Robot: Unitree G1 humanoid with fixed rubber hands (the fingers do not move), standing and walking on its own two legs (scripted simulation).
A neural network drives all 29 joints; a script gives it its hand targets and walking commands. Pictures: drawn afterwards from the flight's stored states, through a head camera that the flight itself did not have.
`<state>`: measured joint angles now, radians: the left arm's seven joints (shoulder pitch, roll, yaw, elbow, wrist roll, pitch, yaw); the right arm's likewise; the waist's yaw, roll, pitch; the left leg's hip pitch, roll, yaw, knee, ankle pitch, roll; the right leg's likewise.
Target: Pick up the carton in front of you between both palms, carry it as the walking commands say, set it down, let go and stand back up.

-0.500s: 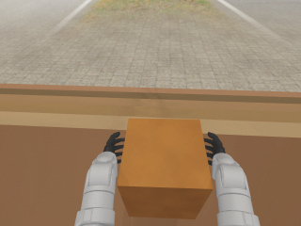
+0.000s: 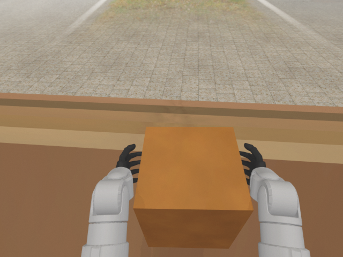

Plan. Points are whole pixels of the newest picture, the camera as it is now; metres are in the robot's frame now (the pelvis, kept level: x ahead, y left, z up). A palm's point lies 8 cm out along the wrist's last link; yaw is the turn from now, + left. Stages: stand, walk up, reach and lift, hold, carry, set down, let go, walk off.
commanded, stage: carry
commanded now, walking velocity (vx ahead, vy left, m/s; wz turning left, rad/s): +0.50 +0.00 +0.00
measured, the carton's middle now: (188, 189) +0.29 -0.01 +0.01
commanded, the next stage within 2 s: none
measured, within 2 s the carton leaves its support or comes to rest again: neither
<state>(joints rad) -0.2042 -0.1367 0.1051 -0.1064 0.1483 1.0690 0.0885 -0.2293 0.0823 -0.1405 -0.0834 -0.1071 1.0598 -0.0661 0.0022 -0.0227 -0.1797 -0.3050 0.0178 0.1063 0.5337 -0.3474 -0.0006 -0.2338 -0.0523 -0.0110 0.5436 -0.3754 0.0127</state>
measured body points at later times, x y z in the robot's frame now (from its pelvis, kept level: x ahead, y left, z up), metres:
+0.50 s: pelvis +0.28 +0.00 -0.01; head +0.28 +0.00 +0.44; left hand +0.56 +0.15 +0.07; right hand +0.57 -0.15 +0.07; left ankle +0.42 +0.08 -0.72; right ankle +0.08 -0.10 -0.73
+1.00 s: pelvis +0.60 +0.00 -0.01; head +0.61 +0.01 +0.44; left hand +0.91 +0.14 +0.09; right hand +0.90 -0.16 +0.09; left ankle +0.45 +0.07 -0.73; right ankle +0.76 -0.08 -0.71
